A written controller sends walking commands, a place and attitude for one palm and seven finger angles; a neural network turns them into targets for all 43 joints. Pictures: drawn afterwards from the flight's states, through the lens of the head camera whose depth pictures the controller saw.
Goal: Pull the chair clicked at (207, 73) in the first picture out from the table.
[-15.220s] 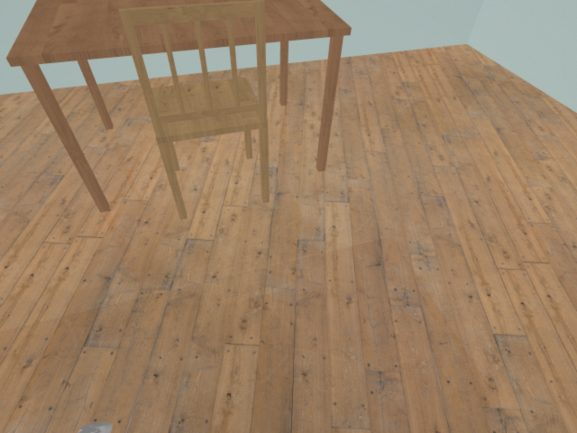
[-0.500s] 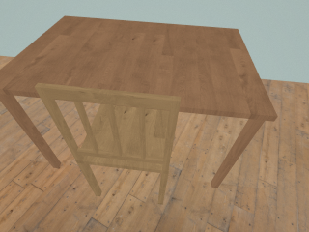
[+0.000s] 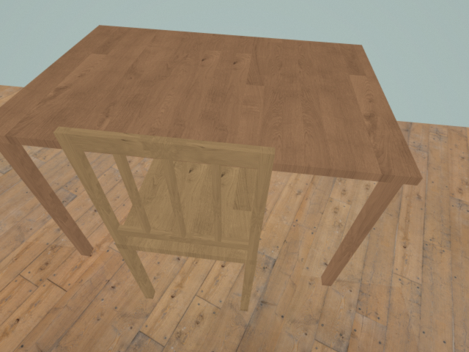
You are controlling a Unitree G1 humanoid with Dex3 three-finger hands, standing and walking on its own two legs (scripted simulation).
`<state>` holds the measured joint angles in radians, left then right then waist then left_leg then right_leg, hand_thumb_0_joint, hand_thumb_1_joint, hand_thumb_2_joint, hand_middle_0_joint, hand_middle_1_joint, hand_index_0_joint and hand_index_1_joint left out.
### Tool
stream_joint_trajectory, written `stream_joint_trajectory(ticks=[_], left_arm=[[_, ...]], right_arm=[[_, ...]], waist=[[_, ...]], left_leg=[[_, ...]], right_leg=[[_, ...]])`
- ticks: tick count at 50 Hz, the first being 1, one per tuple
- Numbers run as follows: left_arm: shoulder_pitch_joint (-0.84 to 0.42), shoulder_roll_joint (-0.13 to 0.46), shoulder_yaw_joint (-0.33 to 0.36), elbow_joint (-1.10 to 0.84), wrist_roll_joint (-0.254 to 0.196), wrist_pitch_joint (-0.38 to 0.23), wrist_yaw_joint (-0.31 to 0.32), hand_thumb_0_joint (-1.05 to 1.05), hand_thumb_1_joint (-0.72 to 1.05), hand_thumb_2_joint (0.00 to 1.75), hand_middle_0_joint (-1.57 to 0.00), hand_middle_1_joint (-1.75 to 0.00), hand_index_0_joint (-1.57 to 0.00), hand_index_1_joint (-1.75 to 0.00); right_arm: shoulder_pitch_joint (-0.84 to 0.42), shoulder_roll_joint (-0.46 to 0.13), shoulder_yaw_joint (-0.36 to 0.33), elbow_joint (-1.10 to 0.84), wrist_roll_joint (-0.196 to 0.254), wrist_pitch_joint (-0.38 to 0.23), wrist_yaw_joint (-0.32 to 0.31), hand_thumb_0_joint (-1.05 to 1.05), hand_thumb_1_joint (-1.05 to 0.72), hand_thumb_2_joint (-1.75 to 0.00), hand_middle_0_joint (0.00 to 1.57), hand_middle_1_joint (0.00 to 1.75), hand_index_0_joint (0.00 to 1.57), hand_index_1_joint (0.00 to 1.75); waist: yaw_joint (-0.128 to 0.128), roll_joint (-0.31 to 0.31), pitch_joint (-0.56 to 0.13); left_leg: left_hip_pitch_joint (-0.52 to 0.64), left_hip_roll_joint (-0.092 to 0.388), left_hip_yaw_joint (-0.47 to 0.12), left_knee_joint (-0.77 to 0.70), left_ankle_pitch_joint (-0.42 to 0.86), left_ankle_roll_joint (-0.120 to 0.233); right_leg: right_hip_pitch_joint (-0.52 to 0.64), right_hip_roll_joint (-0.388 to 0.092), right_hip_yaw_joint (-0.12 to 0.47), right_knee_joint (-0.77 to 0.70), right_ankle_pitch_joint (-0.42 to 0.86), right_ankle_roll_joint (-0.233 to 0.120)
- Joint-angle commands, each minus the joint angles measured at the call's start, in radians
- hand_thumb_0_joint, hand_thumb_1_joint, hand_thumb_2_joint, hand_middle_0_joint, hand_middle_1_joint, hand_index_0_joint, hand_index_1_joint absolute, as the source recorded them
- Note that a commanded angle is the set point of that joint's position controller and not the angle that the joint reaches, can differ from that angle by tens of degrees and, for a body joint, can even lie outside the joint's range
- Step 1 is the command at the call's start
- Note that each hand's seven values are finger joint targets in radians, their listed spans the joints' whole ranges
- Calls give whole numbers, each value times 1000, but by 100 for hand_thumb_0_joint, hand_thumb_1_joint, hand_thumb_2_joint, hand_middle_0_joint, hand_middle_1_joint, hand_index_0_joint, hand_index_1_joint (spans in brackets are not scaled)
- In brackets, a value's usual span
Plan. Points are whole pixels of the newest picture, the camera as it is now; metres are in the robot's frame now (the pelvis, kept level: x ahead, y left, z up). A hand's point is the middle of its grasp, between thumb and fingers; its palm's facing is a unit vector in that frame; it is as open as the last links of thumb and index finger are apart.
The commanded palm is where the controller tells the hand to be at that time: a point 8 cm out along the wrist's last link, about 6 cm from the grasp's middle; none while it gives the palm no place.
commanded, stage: look again from close up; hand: left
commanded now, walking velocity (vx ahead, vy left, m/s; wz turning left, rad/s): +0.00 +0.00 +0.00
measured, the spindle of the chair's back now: (175, 201) +0.46 +0.17 -0.08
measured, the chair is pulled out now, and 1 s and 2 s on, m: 0.00 0.00 0.00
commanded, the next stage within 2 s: raise the hand toward the chair's back in 0.78 s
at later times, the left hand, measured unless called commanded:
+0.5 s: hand out of the picture -0.03 +0.15 -0.18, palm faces +0.05 -0.99 -0.15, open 7.4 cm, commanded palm none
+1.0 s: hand out of the picture +0.05 +0.19 -0.13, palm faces +0.15 -0.95 -0.26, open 7.3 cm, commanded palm +0.10 +0.20 -0.07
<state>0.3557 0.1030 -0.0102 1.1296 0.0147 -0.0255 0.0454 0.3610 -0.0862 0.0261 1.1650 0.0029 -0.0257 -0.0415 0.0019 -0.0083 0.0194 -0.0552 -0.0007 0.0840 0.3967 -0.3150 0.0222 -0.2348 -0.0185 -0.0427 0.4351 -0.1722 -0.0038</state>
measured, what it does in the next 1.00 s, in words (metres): stands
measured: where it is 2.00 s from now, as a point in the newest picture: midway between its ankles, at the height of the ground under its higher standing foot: outside the picture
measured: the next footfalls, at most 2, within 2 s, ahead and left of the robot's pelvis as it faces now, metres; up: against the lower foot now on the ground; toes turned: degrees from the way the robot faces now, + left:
none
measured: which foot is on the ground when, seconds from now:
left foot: down 0.00-1.00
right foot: down 0.00-1.00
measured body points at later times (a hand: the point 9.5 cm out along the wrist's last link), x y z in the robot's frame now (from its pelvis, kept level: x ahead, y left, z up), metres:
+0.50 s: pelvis +0.00 +0.00 +0.00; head +0.00 +0.00 +0.45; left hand -0.03 +0.20 -0.16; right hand -0.04 -0.19 -0.16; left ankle -0.06 +0.10 -0.74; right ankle +0.04 -0.12 -0.74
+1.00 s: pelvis +0.00 +0.00 +0.00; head +0.02 -0.01 +0.44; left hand +0.04 +0.24 -0.11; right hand +0.00 -0.23 -0.15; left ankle -0.06 +0.10 -0.74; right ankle +0.04 -0.12 -0.74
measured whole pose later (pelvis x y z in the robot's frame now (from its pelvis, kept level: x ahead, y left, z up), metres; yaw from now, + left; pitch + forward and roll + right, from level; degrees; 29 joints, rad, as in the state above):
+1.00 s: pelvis +0.00 +0.00 +0.00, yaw +1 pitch +0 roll +1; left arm 0.52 0.20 -0.01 0.48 -0.13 0.12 0.11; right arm 0.39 -0.15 0.03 0.96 0.05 -0.21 -0.08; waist -0.05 0.00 0.03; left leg -0.13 -0.01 0.07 0.46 -0.34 0.02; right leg -0.31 -0.04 -0.05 0.51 -0.21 -0.01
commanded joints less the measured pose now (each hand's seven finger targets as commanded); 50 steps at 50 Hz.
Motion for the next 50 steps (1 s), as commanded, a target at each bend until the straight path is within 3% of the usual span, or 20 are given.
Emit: stream_joint_trajectory(ticks=[1, 9, 18, 21, 29, 43, 44, 45, 46, 47, 48, 49, 50], left_arm=[[97, 75, 15, -8, -2, -8, 2, 0, 90, 90, -20, -30, -20, -30], [98, 76, 13, -5, -2, -5, 2, 0, 90, 90, -20, -30, -20, -30], [102, 71, 15, -4, -2, -8, 3, 0, 90, 90, -20, -30, -20, -30], [96, 73, 15, -5, -2, -5, 3, 0, 90, 90, -20, -30, -20, -30], [100, 73, 14, -4, -3, -5, 2, 0, 90, 90, -20, -30, -20, -30], [105, 68, 16, 0, -2, -7, 4, 0, 90, 90, -20, -30, -20, -30], [-22, 227, -12, -76, -22, -28, 2, 0, 90, 90, -20, -30, -20, -30], [-653, 283, 74, -1449, -249, -144, 15, 0, 88, 89, -20, -30, -20, -30], [-401, 243, 49, -1233, -174, -44, 49, 0, 85, 88, -20, -29, -20, -29], [-155, 82, -23, -1089, -182, 66, 66, 0, 83, 87, -19, -29, -19, -29], [-133, 27, -64, -1102, -187, 87, 61, 0, 81, 86, -19, -29, -19, -29], [-78, 12, -64, -1072, -191, 88, 54, 0, 78, 85, -19, -28, -19, -28], [-86, 10, -76, -1111, -192, 49, 44, 0, 76, 84, -19, -28, -19, -28]], right_arm=[[103, -71, -16, -4, -3, -12, -1, 0, -90, -90, 20, 30, 20, 30], [102, -70, -15, 0, -2, -8, -1, 0, -90, -90, 20, 30, 20, 30], [109, -69, -14, 1, -3, -14, -2, 0, -90, -90, 20, 30, 20, 30], [109, -70, -13, 1, -4, -10, -3, 0, -90, -90, 20, 30, 20, 30], [107, -70, -14, 0, -2, -7, -1, 0, -90, -90, 20, 30, 20, 30], [117, -70, -12, 1, -3, -15, -4, 0, -90, -90, 20, 30, 20, 30], [-23, -184, -23, -119, -12, -7, 6, 0, -90, -90, 20, 30, 20, 30], [-50, -350, -50, -455, 31, -162, -45, 0, -90, -90, 20, 30, 20, 30], [-90, -296, -57, -382, 52, -255, -64, 0, -90, -90, 20, 30, 20, 30], [-65, -272, -61, -370, 63, -291, -57, 0, -90, -90, 20, 30, 20, 30], [-64, -286, -58, -377, 64, -314, -54, 0, -90, -90, 20, 30, 20, 30], [-85, -288, -56, -383, 65, -339, -58, 0, -90, -90, 20, 30, 20, 30], [-83, -303, -57, -400, 47, -364, -59, 0, -90, -90, 20, 30, 20, 30]], waist=[[5, 9, 86], [5, 18, 118], [5, 15, 88], [3, 26, 118], [5, 8, 121], [3, 20, 75], [-39, 83, 114], [-172, 177, -136], [-103, 251, -96], [-99, 125, 2], [-90, 40, 24], [-109, -44, 49], [-121, -139, 14]], left_leg=[[-132, 102, -97, -104, 140, 17], [-149, 104, -97, -112, 109, 16], [-130, 105, -98, -106, 159, 16], [-151, 104, -101, -112, 127, 14], [-154, 102, -97, -111, 99, 16], [-127, 107, -96, -102, 181, 16], [-203, 26, -102, -125, 333, 12], [-152, 10, -42, -67, 230, 4], [-153, 7, -22, -97, 239, 2], [-241, 11, -54, -94, 212, -13], [-277, 15, -60, -51, 153, -4], [-301, 5, -67, -1, 71, 7], [-333, -2, -95, 52, 36, 16]], right_leg=[[47, -83, 95, -55, 129, -36], [35, -77, 95, -65, 98, -36], [47, -82, 88, -49, 141, -35], [32, -79, 95, -55, 108, -37], [29, -75, 97, -67, 85, -36], [54, -80, 90, -38, 165, -37], [31, -8, 54, 79, 162, -64], [19, 47, 21, 7, -25, 5], [11, 41, -8, 52, -64, -29], [-27, 47, -40, 52, -73, -28], [-40, 43, -46, 37, -75, -19], [-98, 47, -55, 27, -98, -5], [-129, 40, -63, 52, -133, 8]])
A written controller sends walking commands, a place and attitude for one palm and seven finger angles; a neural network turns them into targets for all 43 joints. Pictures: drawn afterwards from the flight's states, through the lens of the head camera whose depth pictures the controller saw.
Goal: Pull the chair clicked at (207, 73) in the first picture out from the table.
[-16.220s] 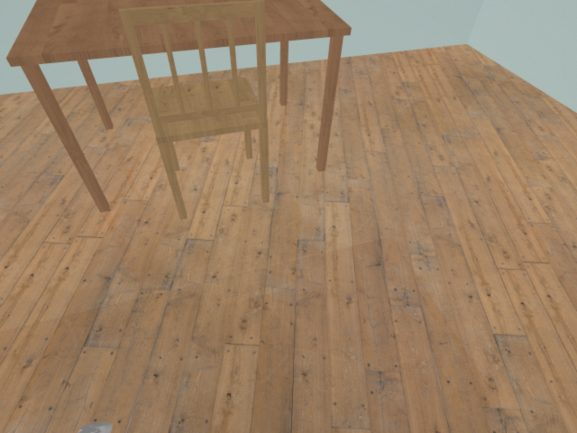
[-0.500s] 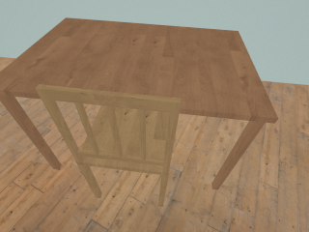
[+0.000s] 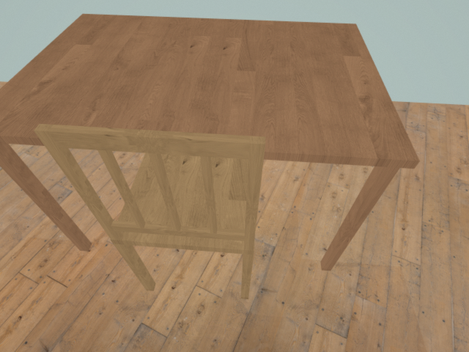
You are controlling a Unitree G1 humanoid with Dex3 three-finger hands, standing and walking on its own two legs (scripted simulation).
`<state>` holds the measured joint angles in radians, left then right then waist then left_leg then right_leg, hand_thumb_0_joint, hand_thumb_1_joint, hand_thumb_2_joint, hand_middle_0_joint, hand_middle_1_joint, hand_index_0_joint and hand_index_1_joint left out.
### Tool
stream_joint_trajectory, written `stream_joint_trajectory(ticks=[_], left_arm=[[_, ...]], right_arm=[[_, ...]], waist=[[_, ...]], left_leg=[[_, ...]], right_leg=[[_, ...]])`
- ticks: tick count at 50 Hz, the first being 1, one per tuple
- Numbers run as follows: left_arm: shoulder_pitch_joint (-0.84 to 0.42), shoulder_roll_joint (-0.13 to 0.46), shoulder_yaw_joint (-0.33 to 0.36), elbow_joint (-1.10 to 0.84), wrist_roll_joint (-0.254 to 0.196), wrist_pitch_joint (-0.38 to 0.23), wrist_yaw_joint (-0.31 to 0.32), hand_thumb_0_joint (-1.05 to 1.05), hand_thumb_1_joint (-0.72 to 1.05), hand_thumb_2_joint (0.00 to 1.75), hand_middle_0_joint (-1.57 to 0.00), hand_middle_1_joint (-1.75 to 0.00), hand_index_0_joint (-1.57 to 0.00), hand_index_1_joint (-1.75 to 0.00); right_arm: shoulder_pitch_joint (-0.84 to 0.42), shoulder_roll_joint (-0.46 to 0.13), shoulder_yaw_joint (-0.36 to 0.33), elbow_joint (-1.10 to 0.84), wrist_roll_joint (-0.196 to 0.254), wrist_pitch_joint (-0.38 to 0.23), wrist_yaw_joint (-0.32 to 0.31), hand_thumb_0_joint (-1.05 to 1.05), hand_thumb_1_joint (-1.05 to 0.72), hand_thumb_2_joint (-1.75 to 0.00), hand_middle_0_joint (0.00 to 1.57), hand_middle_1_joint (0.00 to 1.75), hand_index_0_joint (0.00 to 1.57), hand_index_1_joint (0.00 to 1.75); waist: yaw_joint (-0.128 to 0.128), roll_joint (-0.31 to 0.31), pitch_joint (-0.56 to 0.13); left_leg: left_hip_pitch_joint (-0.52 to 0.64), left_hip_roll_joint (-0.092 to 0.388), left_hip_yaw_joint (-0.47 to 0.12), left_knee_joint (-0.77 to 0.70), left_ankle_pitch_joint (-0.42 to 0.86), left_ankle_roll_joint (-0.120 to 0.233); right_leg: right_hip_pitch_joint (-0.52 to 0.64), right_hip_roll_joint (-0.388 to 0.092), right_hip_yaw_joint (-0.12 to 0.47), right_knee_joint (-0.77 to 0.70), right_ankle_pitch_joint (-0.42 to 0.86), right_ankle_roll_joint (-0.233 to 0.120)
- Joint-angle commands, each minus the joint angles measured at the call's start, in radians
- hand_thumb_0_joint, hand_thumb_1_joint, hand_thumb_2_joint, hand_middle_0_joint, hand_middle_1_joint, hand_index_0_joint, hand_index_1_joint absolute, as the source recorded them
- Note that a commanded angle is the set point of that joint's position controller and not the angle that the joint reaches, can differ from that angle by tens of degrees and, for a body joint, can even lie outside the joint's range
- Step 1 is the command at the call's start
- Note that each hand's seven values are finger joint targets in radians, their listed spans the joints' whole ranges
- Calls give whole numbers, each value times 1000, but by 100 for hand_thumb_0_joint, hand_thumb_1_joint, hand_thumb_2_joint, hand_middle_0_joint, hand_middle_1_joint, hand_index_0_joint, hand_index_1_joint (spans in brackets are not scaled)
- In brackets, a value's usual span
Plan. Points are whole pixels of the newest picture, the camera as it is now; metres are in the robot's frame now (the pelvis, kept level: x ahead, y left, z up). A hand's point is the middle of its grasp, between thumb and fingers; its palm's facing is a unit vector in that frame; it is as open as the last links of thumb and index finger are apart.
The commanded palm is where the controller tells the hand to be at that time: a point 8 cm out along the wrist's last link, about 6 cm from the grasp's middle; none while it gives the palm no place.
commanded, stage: raise the hand toward the chair's back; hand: left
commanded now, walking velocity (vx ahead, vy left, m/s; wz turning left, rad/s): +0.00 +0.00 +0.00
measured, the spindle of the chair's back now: (167, 195) +0.46 +0.17 -0.07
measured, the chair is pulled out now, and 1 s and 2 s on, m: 0.00 0.00 0.00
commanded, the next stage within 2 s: aim the fingers beside a spindle in 1.98 s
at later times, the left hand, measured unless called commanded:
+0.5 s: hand (138, 346) +0.15 +0.17 -0.07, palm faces +0.03 -1.00 -0.07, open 11.0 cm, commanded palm +0.14 +0.22 -0.05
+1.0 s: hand (128, 321) +0.19 +0.19 -0.06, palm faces -0.08 -1.00 -0.05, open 15.2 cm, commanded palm +0.16 +0.25 -0.04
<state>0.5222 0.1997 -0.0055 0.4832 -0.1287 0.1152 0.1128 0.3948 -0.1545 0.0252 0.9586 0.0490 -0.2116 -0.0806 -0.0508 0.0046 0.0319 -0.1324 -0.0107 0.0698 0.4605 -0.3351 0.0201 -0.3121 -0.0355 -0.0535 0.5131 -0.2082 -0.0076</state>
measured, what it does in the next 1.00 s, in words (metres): lowers itself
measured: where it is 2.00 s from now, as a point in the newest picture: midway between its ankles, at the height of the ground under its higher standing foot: outside the picture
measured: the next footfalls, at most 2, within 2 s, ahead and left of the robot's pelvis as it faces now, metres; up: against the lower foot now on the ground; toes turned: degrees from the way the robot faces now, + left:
none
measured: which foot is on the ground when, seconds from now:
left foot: down 0.00-1.00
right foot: down 0.00-1.00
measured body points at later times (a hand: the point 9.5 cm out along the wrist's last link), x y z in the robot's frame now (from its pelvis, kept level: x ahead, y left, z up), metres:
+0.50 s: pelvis -0.02 -0.03 -0.11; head +0.08 -0.01 +0.33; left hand +0.15 +0.22 -0.06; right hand +0.25 -0.22 -0.17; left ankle -0.06 +0.10 -0.74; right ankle +0.04 -0.12 -0.74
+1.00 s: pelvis -0.03 +0.00 -0.09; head +0.07 +0.02 +0.35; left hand +0.19 +0.24 -0.05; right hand +0.15 -0.27 -0.16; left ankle -0.06 +0.10 -0.74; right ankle +0.04 -0.12 -0.74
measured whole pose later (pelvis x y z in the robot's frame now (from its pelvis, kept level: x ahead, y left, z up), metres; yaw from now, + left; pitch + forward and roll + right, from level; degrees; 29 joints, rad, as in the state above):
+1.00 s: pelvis -0.03 +0.00 -0.09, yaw +2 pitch +19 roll -2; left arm 0.43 0.27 0.18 -0.06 -0.26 -0.39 -0.31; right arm 0.23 -0.28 -0.05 0.53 0.05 -0.20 -0.02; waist -0.06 0.00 -0.14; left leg -0.90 0.02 -0.01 1.20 -0.62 0.02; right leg -1.01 -0.05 -0.11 1.10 -0.42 -0.02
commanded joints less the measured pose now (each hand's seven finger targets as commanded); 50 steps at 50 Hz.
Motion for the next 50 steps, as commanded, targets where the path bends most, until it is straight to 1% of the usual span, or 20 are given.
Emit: stream_joint_trajectory(ticks=[1, 3, 5, 7, 9, 10, 11, 12, 14, 16, 18, 19, 24, 29, 32, 34, 36, 39, 41, 50], left_arm=[[-253, -67, -66, -504, -37, -137, -31, 0, 74, 83, -18, -27, -18, -27], [-206, -38, -14, -501, -12, -227, -55, 0, 69, 81, -18, -27, -18, -27], [-8, -23, 48, -460, -44, -328, -120, 0, 64, 79, -17, -26, -17, -26], [142, -23, 106, -445, -80, -467, -217, 0, 60, 77, -17, -25, -17, -25], [208, 30, 199, -385, -97, -627, -327, 0, 55, 75, -16, -25, -16, -25], [177, 39, 190, -428, -88, -719, -382, 0, 53, 74, -16, -24, -16, -24], [201, 89, 233, -433, -64, -744, -400, 0, 50, 73, -16, -24, -16, -24], [213, 95, 230, -472, -55, -732, -408, 0, 48, 72, -16, -23, -16, -23], [96, 125, 225, -625, -72, -678, -405, 0, 43, 70, -15, -23, -15, -23], [48, 101, 209, -721, -93, -642, -378, 0, 39, 68, -15, -22, -15, -22], [-68, 118, 203, -876, -112, -669, -361, 0, 34, 66, -14, -21, -14, -21], [-143, 136, 198, -930, -129, -689, -374, 0, 32, 65, -14, -21, -14, -21], [-166, 110, 136, -813, -151, -688, -504, 0, 20, 60, -13, -19, -13, -19], [-54, 183, 271, -695, -178, -516, -559, 0, 8, 55, -12, -17, -12, -17], [-32, 169, 291, -775, -193, -478, -522, 0, 1, 52, -11, -16, -11, -16], [-24, 179, 317, -756, -197, -481, -487, 0, -3, 50, -11, -15, -11, -15], [-42, 157, 280, -794, -184, -516, -461, 0, -8, 48, -10, -15, -10, -15], [-71, 167, 276, -757, -171, -552, -437, 0, -15, 45, -10, -14, -10, -14], [-73, 163, 259, -757, -162, -575, -436, 0, -20, 43, -9, -13, -9, -13], [-101, 203, 275, -770, -148, -584, -404, 0, -41, 34, -7, -9, -7, -9]], right_arm=[[-118, -245, -67, -231, -18, -199, -15, 0, -90, -90, 20, 30, 20, 30], [-147, -242, -90, -295, -54, -226, 8, 0, -90, -90, 20, 30, 20, 30], [-190, -226, -110, -361, -57, -224, 53, 0, -90, -90, 20, 30, 20, 30], [-238, -215, -126, -417, -55, -194, 104, 0, -90, -90, 20, 30, 20, 30], [-272, -209, -136, -452, -41, -149, 151, 0, -90, -90, 20, 30, 20, 30], [-296, -206, -139, -477, -41, -131, 170, 0, -90, -90, 20, 30, 20, 30], [-325, -209, -147, -504, -40, -107, 180, 0, -90, -90, 20, 30, 20, 30], [-345, -212, -150, -536, -36, -79, 182, 0, -90, -90, 20, 30, 20, 30], [-355, -220, -147, -598, -28, -35, 172, 0, -90, -90, 20, 30, 20, 30], [-314, -198, -142, -627, -18, -15, 153, 0, -90, -90, 20, 30, 20, 30], [-272, -197, -135, -627, -19, -22, 127, 0, -90, -90, 20, 30, 20, 30], [-249, -203, -127, -623, -24, -26, 115, 0, -90, -90, 20, 30, 20, 30], [-233, -218, -111, -550, -19, -69, 84, 0, -90, -90, 20, 30, 20, 30], [-278, -218, -113, -562, -1, -38, 69, 0, -90, -90, 20, 30, 20, 30], [-276, -193, -111, -585, 3, -24, 69, 0, -90, -90, 20, 30, 20, 30], [-287, -189, -110, -586, 1, -22, 69, 0, -90, -90, 20, 30, 20, 30], [-268, -187, -108, -587, -2, -30, 72, 0, -90, -90, 20, 30, 20, 30], [-258, -202, -107, -592, -6, -37, 70, 0, -90, -90, 20, 30, 20, 30], [-242, -211, -108, -589, -4, -47, 68, 0, -90, -90, 20, 30, 20, 30], [-213, -237, -105, -586, -9, -52, 65, 0, -90, -90, 20, 30, 20, 30]], waist=[[-74, -194, -41], [-55, -219, -151], [28, -148, -232], [82, -125, -289], [108, -82, -292], [100, -45, -308], [120, -15, -331], [130, 19, -335], [103, 68, -339], [68, 42, -366], [30, 63, -428], [-1, 24, -454], [-38, 26, -448], [29, -50, -513], [48, -30, -531], [58, -49, -483], [46, -15, -459], [28, -51, -412], [23, 0, -410], [21, 82, -418]], left_leg=[[-291, 1, -92, 40, 26, 21], [-401, -14, -100, 154, 25, 11], [-502, -16, -81, 248, 60, -17], [-600, -24, -65, 347, 125, -34], [-708, -33, -63, 445, 128, -53], [-749, -36, -59, 498, 108, -50], [-780, -37, -47, 520, 88, -39], [-792, -40, -33, 528, 72, -29], [-786, -40, -31, 552, 36, -15], [-784, -27, -46, 576, 27, -5], [-763, -18, -68, 623, 70, 1], [-765, -17, -79, 662, 87, 3], [-779, 0, -104, 717, 101, 12], [-816, -4, -105, 673, 99, 10], [-801, -13, -102, 628, 109, 7], [-804, -10, -107, 610, 100, 5], [-790, -12, -103, 589, 78, 6], [-807, -12, -103, 583, 24, 10], [-790, -13, -101, 566, -11, 9], [-677, -2, -116, 497, 82, 6]], right_leg=[[-91, 56, -52, 11, -142, 19], [-162, 45, -49, 115, -177, 21], [-173, 26, -28, 206, -183, 2], [-179, 20, -14, 317, -62, -11], [-199, 0, 41, 411, 50, -21], [-236, -7, 68, 448, 62, -21], [-244, -6, 86, 471, 35, -28], [-258, -3, 92, 479, -13, -36], [-317, 8, 109, 482, -103, -38], [-333, 14, 113, 471, -131, -17], [-343, 17, 112, 493, -57, -4], [-354, 22, 122, 518, -9, 4], [-406, 22, 102, 532, 4, 6], [-290, 5, 97, 504, -25, 14], [-262, -2, 83, 481, -17, 19], [-284, 10, 68, 475, -55, 11], [-331, 14, 49, 470, -110, 6], [-372, 20, 44, 456, -205, 4], [-396, 17, 40, 444, -252, 3], [-386, 32, -25, 448, -148, -8]])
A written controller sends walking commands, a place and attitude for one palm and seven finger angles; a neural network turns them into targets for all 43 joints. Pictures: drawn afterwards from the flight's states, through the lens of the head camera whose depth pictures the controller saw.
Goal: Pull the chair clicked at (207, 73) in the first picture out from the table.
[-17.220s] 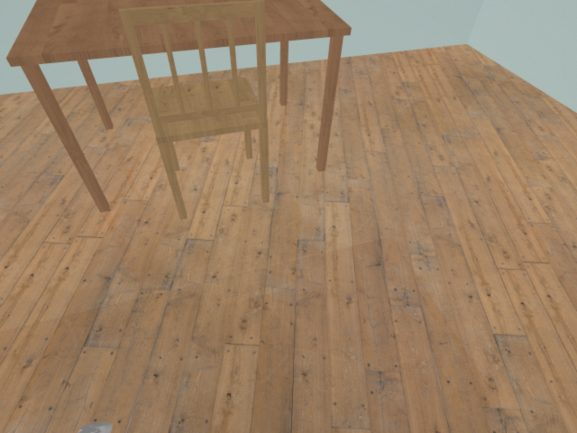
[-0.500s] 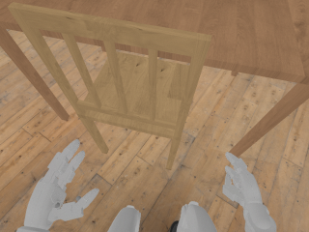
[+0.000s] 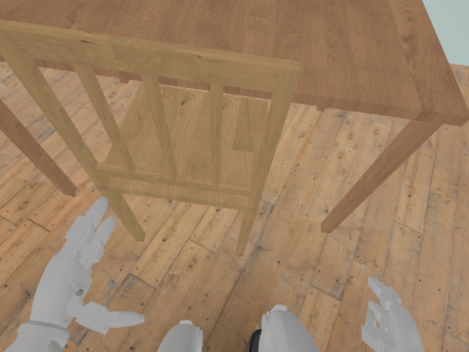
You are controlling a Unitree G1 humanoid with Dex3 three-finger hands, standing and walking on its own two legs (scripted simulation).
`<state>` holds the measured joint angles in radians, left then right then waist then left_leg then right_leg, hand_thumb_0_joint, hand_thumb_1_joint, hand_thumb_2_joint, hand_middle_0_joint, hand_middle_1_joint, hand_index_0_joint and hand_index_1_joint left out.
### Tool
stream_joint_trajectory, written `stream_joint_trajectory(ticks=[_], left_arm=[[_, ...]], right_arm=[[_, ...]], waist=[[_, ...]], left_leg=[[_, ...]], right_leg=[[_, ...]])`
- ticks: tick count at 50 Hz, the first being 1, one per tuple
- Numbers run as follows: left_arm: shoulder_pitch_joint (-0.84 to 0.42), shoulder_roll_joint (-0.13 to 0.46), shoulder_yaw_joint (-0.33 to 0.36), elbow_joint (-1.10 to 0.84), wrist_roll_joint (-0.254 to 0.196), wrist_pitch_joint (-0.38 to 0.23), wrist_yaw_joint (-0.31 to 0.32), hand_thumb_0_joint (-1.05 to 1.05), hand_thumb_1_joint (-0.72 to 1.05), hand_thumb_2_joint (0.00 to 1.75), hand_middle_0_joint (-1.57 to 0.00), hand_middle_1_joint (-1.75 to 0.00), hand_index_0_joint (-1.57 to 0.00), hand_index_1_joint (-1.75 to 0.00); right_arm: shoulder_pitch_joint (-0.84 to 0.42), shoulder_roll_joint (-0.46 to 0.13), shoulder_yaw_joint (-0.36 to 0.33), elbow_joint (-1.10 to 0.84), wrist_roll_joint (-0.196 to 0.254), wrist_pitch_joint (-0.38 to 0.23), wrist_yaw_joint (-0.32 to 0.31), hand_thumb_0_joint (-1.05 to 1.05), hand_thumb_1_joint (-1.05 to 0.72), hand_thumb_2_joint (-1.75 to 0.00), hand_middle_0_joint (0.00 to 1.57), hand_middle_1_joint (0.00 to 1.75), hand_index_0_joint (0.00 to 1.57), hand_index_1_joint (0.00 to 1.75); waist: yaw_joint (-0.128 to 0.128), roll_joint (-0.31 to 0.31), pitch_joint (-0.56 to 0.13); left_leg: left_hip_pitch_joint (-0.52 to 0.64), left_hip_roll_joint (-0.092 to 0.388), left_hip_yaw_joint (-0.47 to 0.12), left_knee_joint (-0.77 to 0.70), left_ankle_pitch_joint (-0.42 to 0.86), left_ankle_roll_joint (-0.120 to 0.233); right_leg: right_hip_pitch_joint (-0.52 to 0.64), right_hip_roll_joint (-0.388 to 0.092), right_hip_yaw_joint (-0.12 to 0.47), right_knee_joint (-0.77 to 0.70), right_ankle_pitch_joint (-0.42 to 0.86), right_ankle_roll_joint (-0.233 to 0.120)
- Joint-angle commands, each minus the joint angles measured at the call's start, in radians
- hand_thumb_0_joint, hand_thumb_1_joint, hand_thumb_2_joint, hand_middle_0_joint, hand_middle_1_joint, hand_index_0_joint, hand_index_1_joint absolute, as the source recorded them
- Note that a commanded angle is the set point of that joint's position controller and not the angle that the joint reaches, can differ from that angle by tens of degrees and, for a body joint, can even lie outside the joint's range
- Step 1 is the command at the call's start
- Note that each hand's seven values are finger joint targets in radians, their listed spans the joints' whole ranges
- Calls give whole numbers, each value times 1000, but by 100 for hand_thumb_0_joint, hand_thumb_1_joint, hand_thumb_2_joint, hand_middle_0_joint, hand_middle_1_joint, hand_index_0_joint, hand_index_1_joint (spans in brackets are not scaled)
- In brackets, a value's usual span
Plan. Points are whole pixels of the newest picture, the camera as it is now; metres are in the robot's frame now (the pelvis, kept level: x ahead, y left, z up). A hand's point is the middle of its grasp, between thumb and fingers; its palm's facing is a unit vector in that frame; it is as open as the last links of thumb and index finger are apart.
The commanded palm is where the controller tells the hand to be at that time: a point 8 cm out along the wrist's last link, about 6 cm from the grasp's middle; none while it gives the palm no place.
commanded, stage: raise the hand toward the chair's back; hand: left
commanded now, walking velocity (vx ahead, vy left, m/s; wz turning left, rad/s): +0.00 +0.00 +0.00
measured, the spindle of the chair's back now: (163, 136) +0.49 +0.15 +0.02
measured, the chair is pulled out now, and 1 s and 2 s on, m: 0.00 0.00 0.00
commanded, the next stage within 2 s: aim the fingers beside a spindle in 0.98 s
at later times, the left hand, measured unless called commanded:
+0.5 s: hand (82, 254) +0.26 +0.22 +0.05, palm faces -0.10 -0.99 -0.08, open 16.9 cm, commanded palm +0.23 +0.28 +0.06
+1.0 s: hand (85, 257) +0.25 +0.21 +0.05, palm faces -0.10 -0.99 -0.08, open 17.0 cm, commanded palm +0.23 +0.27 +0.06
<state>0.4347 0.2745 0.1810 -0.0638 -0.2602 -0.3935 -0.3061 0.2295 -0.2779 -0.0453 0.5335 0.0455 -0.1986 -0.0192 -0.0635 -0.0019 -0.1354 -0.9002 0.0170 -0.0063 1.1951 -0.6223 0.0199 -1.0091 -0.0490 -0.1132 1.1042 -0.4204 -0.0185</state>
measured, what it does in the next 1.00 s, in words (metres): stands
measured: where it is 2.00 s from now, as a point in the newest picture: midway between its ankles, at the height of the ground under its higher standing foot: outside the picture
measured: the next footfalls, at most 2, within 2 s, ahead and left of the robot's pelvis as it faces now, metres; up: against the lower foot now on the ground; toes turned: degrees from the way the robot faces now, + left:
none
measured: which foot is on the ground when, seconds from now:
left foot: down 0.00-1.00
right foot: down 0.00-1.00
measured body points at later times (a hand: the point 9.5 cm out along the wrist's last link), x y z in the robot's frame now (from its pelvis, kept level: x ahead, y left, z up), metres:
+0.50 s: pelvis +0.02 +0.02 +0.02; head +0.10 +0.04 +0.46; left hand +0.26 +0.27 +0.06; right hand +0.20 -0.22 -0.06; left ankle -0.03 +0.10 -0.65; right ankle +0.06 -0.12 -0.65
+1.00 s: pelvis +0.01 +0.01 +0.02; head +0.09 +0.03 +0.46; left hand +0.25 +0.27 +0.06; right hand +0.18 -0.24 -0.06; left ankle -0.03 +0.10 -0.65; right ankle +0.06 -0.12 -0.65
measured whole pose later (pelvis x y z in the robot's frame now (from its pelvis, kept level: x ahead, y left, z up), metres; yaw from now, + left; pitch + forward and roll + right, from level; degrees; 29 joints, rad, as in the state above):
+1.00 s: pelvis +0.01 +0.01 +0.02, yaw +0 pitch +17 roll -3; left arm 0.29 0.31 0.25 0.08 -0.29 -0.38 -0.38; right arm 0.23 -0.26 0.01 0.55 0.03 -0.21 0.01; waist -0.05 0.02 -0.13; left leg -0.80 0.01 -0.01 1.10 -0.59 0.03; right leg -0.90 -0.05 -0.12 0.99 -0.39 0.00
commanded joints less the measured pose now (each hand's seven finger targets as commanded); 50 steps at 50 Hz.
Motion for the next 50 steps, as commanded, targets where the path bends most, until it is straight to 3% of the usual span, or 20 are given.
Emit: stream_joint_trajectory(ticks=[1, 6, 8, 13, 19, 21, 24, 30, 33, 34, 37, 40, 42, 50], left_arm=[[-12, 120, 78, -224, -16, -76, 18, 0, -43, 33, -7, -9, -7, -9], [-23, 107, 66, -181, 1, -52, 20, 0, -50, 30, -6, -8, -6, -8], [-47, 112, 65, -159, 4, -35, 12, 0, -50, 30, -6, -8, -6, -8], [-113, 136, 94, -139, -11, -23, -16, 0, -50, 30, -6, -8, -6, -8], [-166, 168, 127, -107, -24, -21, -48, 0, -50, 30, -6, -8, -6, -8], [-179, 161, 126, -81, -32, -14, -60, 0, -50, 30, -6, -8, -6, -8], [-201, 202, 159, -74, -37, -8, -72, 0, -50, 30, -6, -8, -6, -8], [-164, 177, 150, -70, -52, -17, -78, 0, -50, 30, -6, -8, -6, -8], [-177, 177, 149, -66, -51, -30, -72, 0, -50, 30, -6, -8, -6, -8], [-172, 186, 158, -44, -49, -29, -67, 0, -50, 30, -6, -8, -6, -8], [-179, 192, 159, -76, -46, -47, -65, 0, -50, 30, -6, -8, -6, -8], [-177, 196, 162, -91, -49, -57, -64, 0, -50, 30, -6, -8, -6, -8], [-172, 189, 158, -75, -50, -59, -63, 0, -50, 30, -6, -8, -6, -8], [-203, 182, 149, -31, -57, -43, -82, 0, -50, 30, -6, -8, -6, -8]], right_arm=[[-47, -113, -34, -158, -7, -67, 5, 0, -90, -90, 20, 30, 20, 30], [-39, -113, -29, -150, -12, -58, 14, 0, -90, -90, 20, 30, 20, 30], [-40, -117, -25, -153, -12, -53, 15, 0, -90, -90, 20, 30, 20, 30], [-32, -119, -16, -153, -13, -52, 8, 0, -90, -90, 20, 30, 20, 30], [-23, -127, -11, -137, -15, -59, 7, 0, -90, -90, 20, 30, 20, 30], [-22, -130, -11, -133, -14, -58, 7, 0, -90, -90, 20, 30, 20, 30], [-18, -137, -13, -132, -13, -58, 6, 0, -90, -90, 20, 30, 20, 30], [-11, -136, -19, -128, -13, -65, 17, 0, -90, -90, 20, 30, 20, 30], [-13, -136, -20, -125, -15, -67, 21, 0, -90, -90, 20, 30, 20, 30], [-16, -138, -21, -125, -15, -65, 21, 0, -90, -90, 20, 30, 20, 30], [-13, -139, -21, -124, -17, -69, 24, 0, -90, -90, 20, 30, 20, 30], [-12, -138, -22, -126, -17, -71, 26, 0, -90, -90, 20, 30, 20, 30], [-17, -138, -20, -123, -16, -71, 26, 0, -90, -90, 20, 30, 20, 30], [-26, -139, -12, -129, -9, -70, 17, 0, -90, -90, 20, 30, 20, 30]], waist=[[32, 108, -254], [25, 105, -236], [22, 106, -207], [19, 71, -223], [22, 92, -251], [20, 67, -236], [26, 83, -263], [31, 78, -271], [28, 94, -254], [25, 58, -236], [30, 111, -264], [29, 105, -283], [30, 111, -260], [21, 65, -227]], left_leg=[[113, -27, -42, -240, 395, 4], [164, -14, -55, -257, 509, -9], [160, -12, -59, -269, 479, -14], [172, -14, -60, -272, 491, -14], [209, -10, -66, -267, 584, -25], [200, -11, -67, -277, 573, -24], [212, -12, -62, -274, 597, -20], [217, -14, -59, -280, 642, -25], [198, -18, -52, -282, 580, -23], [178, -18, -54, -283, 560, -19], [192, -20, -51, -280, 577, -21], [195, -20, -49, -276, 575, -20], [183, -20, -50, -280, 558, -21], [141, -29, -42, -283, 430, -8]], right_leg=[[308, 47, 30, -142, 86, 2], [305, 51, 9, -145, 153, 3], [293, 53, 6, -155, 125, 3], [323, 53, 9, -166, 157, 4], [342, 54, 10, -163, 215, 4], [353, 54, 8, -173, 216, 5], [376, 53, 14, -177, 241, 4], [402, 53, 14, -184, 285, 4], [386, 52, 17, -188, 243, 4], [388, 55, 17, -189, 235, 2], [392, 50, 23, -185, 243, 0], [400, 51, 26, -185, 247, 1], [391, 51, 25, -187, 228, -1], [386, 49, 38, -208, 153, 3]])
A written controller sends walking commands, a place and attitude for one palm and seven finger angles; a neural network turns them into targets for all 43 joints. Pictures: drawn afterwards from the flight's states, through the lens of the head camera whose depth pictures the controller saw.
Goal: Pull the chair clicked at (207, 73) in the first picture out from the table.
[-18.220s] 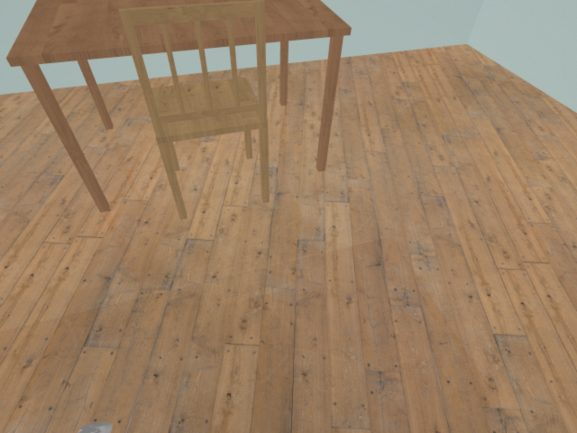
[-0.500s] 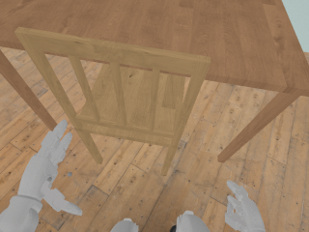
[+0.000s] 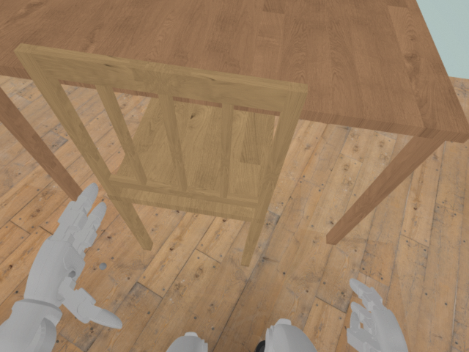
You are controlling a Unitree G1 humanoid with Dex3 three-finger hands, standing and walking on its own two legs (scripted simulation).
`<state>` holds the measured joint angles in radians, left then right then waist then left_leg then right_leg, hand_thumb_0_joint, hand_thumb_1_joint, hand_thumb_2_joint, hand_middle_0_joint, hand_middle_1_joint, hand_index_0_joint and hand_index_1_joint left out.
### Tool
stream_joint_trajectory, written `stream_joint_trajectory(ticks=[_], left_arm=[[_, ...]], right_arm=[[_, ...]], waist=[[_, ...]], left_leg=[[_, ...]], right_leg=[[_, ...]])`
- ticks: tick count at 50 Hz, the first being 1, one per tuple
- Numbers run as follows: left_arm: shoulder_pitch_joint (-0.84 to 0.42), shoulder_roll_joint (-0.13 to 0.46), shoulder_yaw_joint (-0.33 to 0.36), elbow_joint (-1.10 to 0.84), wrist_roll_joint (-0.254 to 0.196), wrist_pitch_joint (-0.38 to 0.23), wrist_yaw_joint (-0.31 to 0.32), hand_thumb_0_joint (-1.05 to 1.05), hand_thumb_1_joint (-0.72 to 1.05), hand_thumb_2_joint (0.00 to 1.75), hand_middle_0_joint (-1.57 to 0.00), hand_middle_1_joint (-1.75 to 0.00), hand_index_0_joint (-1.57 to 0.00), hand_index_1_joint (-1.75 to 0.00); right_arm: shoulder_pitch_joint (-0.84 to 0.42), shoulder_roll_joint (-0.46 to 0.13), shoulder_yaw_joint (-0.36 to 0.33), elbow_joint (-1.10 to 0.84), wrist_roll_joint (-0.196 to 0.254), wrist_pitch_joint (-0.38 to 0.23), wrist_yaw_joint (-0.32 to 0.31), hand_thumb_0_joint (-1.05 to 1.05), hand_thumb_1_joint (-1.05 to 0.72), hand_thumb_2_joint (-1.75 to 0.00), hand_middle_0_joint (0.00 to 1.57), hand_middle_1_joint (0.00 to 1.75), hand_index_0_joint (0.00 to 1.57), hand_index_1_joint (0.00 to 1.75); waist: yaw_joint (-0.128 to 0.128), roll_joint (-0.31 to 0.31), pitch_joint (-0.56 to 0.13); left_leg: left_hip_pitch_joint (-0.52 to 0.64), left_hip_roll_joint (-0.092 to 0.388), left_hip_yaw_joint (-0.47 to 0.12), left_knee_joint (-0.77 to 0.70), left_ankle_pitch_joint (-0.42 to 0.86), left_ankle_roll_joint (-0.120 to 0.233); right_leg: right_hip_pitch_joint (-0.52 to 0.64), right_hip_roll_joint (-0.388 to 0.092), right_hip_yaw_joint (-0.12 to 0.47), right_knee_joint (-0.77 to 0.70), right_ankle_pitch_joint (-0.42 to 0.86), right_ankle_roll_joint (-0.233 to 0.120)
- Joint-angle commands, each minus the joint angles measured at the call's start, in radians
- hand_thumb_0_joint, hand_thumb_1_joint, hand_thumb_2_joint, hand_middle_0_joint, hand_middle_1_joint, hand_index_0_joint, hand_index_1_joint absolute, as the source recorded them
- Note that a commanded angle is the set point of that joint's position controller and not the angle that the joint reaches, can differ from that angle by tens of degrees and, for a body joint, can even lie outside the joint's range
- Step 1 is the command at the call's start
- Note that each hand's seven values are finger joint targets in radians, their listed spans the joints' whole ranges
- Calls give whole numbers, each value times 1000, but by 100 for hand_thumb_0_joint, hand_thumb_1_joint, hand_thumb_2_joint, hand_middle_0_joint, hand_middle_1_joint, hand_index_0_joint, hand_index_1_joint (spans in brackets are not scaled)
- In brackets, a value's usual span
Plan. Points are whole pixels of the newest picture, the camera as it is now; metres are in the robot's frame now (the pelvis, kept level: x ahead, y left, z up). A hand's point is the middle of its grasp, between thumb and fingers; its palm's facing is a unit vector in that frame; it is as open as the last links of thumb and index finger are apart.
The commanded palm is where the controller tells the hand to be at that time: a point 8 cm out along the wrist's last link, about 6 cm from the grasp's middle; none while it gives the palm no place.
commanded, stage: aim the fingers beside a spindle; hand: left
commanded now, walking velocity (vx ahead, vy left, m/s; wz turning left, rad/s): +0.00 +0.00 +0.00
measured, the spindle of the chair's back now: (175, 150) +0.49 +0.14 +0.00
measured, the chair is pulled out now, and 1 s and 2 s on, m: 0.00 0.00 0.00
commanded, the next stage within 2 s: none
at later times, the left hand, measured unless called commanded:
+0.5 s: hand (123, 252) +0.27 +0.18 +0.02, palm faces -0.13 -0.99 -0.06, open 17.0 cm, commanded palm +0.25 +0.24 +0.02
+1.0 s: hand (149, 237) +0.30 +0.15 +0.01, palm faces -0.15 -0.99 -0.04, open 17.0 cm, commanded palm +0.29 +0.21 +0.01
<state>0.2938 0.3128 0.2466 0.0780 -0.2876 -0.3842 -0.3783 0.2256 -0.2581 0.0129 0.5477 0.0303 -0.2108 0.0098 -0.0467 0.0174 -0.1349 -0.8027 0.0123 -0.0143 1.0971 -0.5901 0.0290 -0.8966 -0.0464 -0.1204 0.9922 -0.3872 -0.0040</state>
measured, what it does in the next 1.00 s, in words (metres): stands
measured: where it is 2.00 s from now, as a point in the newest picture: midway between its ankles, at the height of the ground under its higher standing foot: outside the picture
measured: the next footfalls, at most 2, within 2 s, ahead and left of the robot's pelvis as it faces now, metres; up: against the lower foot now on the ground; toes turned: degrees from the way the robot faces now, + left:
none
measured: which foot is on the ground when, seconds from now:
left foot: down 0.00-1.00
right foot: down 0.00-1.00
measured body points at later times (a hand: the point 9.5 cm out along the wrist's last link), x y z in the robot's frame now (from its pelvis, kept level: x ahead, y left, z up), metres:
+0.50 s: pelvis -0.01 -0.01 -0.01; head +0.08 +0.01 +0.43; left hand +0.27 +0.24 +0.03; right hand +0.15 -0.26 -0.09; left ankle -0.04 +0.10 -0.66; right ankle +0.05 -0.13 -0.66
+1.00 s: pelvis -0.02 +0.00 -0.02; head +0.09 +0.01 +0.42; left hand +0.30 +0.21 +0.01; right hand +0.15 -0.25 -0.11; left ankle -0.04 +0.10 -0.66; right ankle +0.05 -0.13 -0.66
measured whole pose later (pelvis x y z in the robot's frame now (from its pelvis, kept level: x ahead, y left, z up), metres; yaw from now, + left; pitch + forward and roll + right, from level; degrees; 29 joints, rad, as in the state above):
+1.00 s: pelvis -0.02 +0.00 -0.02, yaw +0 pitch +21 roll -2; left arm -0.01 0.25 0.15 0.27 -0.21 -0.41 -0.29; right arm 0.22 -0.26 0.02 0.55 0.02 -0.18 0.02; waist -0.06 0.02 -0.15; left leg -0.95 0.00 0.01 1.19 -0.60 0.03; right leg -1.06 -0.06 -0.09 1.10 -0.40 -0.01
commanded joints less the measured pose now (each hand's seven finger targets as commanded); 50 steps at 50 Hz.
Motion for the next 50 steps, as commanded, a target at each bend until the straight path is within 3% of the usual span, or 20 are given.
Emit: stream_joint_trajectory(ticks=[1, 4, 6, 9, 12, 14, 16, 17, 22, 24, 25, 30, 33, 35, 36, 39, 45, 50], left_arm=[[-66, 145, 83, -181, -29, -55, -11, 0, -50, 30, -6, -8, -6, -8], [-60, 161, 96, -188, -25, -60, -8, 0, -50, 30, -6, -8, -6, -8], [-103, 119, 53, -178, -26, -62, -8, 0, -50, 30, -6, -8, -6, -8], [-177, 122, 38, -146, -13, -68, -2, 0, -50, 30, -6, -8, -6, -8], [-217, 133, 42, -121, -3, -64, 0, 0, -50, 30, -6, -8, -6, -8], [-218, 177, 84, -113, -1, -62, 3, 0, -50, 30, -6, -8, -6, -8], [-219, 139, 51, -137, -2, -61, 1, 0, -50, 30, -6, -8, -6, -8], [-209, 160, 77, -110, -4, -57, 7, 0, -50, 30, -6, -8, -6, -8], [-224, 113, 40, -87, -1, -58, 17, 0, -50, 30, -6, -8, -6, -8], [-237, 139, 63, -53, 7, -60, 26, 0, -50, 30, -6, -8, -6, -8], [-267, 106, 26, -55, 11, -62, 23, 0, -50, 30, -6, -8, -6, -8], [-340, 126, 28, -84, 24, -83, 40, 0, -50, 30, -6, -8, -6, -8], [-334, 96, 6, -65, 28, -88, 49, 0, -50, 30, -6, -8, -6, -8], [-323, 113, 23, -52, 35, -87, 59, 0, -50, 30, -6, -8, -6, -8], [-333, 74, -14, -50, 38, -83, 60, 0, -50, 30, -6, -8, -6, -8], [-409, 101, 7, 10, 50, -76, 73, 0, -50, 30, -6, -8, -6, -8], [-448, 70, -27, -33, 58, -92, 82, 0, -50, 30, -6, -8, -6, -8], [-458, 28, -67, 28, 75, -78, 98, 0, -50, 30, -6, -8, -6, -8]], right_arm=[[-23, -160, -70, -145, 6, -59, -14, 0, -90, -90, 20, 30, 20, 30], [-20, -158, -70, -144, 4, -63, -15, 0, -90, -90, 20, 30, 20, 30], [-21, -156, -65, -139, 4, -65, -16, 0, -90, -90, 20, 30, 20, 30], [-22, -165, -62, -130, 3, -71, -20, 0, -90, -90, 20, 30, 20, 30], [-14, -168, -64, -130, 3, -71, -24, 0, -90, -90, 20, 30, 20, 30], [-13, -171, -64, -132, 1, -68, -25, 0, -90, -90, 20, 30, 20, 30], [-15, -161, -62, -140, 1, -67, -21, 0, -90, -90, 20, 30, 20, 30], [-8, -164, -64, -136, 2, -62, -21, 0, -90, -90, 20, 30, 20, 30], [-11, -161, -65, -139, 1, -55, -13, 0, -90, -90, 20, 30, 20, 30], [-9, -166, -66, -133, 0, -52, -14, 0, -90, -90, 20, 30, 20, 30], [-12, -167, -63, -138, 0, -52, -13, 0, -90, -90, 20, 30, 20, 30], [-3, -168, -69, -128, -6, -57, -13, 0, -90, -90, 20, 30, 20, 30], [0, -165, -69, -127, -6, -52, -9, 0, -90, -90, 20, 30, 20, 30], [3, -166, -71, -125, -8, -49, -6, 0, -90, -90, 20, 30, 20, 30], [-3, -162, -67, -130, -8, -45, -3, 0, -90, -90, 20, 30, 20, 30], [-6, -168, -64, -120, -9, -31, -7, 0, -90, -90, 20, 30, 20, 30], [2, -160, -69, -125, -13, -27, -3, 0, -90, -90, 20, 30, 20, 30], [4, -160, -69, -124, -13, -6, 6, 0, -90, -90, 20, 30, 20, 30]], waist=[[6, 38, -235], [6, 40, -257], [-5, 41, -229], [-16, 37, -209], [-13, 30, -233], [2, 31, -271], [6, 75, -295], [8, 40, -286], [-1, 39, -274], [-2, 18, -266], [-10, 14, -259], [-5, 62, -322], [-7, 35, -323], [2, 41, -338], [-4, 41, -328], [-14, 11, -287], [-5, 53, -388], [-17, 12, -344]], left_leg=[[42, -25, -36, -186, 400, -17], [50, -24, -36, -176, 425, -15], [36, -25, -38, -174, 390, -17], [14, -24, -40, -165, 335, -13], [9, -26, -36, -160, 330, -11], [0, -28, -31, -154, 352, -10], [23, -30, -27, -155, 391, -13], [12, -27, -30, -158, 390, -15], [-7, -28, -23, -149, 386, -16], [-28, -27, -24, -144, 362, -14], [-33, -28, -25, -145, 354, -13], [-9, -27, -25, -129, 383, -16], [-15, -24, -28, -126, 406, -20], [-16, -23, -26, -122, 418, -21], [-23, -25, -25, -125, 405, -22], [-74, -28, -22, -116, 325, -15], [-18, -24, -26, -101, 435, -23], [-54, -21, -29, -92, 417, -26]], right_leg=[[283, 45, 46, -95, 123, -12], [288, 46, 49, -88, 149, -13], [258, 45, 47, -87, 118, -10], [217, 43, 50, -81, 65, -10], [229, 38, 60, -80, 70, -10], [263, 36, 68, -71, 95, -12], [271, 33, 67, -66, 135, -14], [273, 35, 64, -68, 131, -13], [251, 34, 64, -61, 137, -11], [240, 36, 67, -57, 115, -13], [227, 34, 64, -54, 108, -11], [223, 30, 69, -35, 132, -15], [216, 31, 64, -23, 150, -13], [217, 30, 66, -15, 157, -16], [209, 29, 63, -15, 148, -15], [182, 31, 73, -17, 90, -15], [201, 27, 71, 13, 179, -18], [157, 29, 64, 26, 160, -16]])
